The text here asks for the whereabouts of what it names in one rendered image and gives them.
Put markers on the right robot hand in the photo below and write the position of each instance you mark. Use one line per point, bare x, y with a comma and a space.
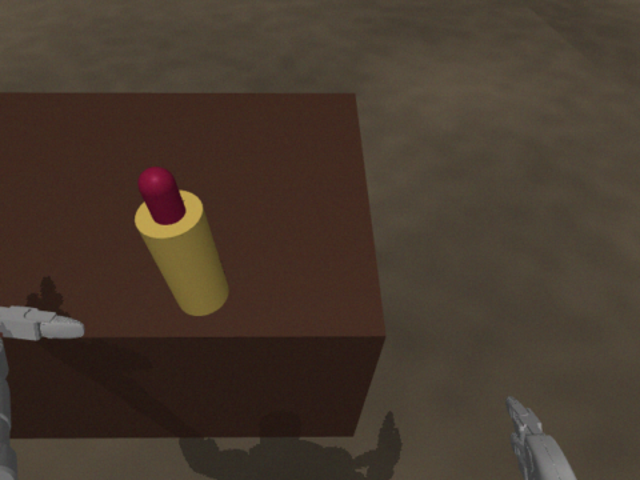
539, 456

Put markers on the left robot arm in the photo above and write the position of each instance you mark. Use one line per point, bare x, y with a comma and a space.
8, 457

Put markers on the bottle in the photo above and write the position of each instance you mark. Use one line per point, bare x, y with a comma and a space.
175, 229

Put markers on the left robot hand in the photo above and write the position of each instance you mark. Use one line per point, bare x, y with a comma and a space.
31, 324

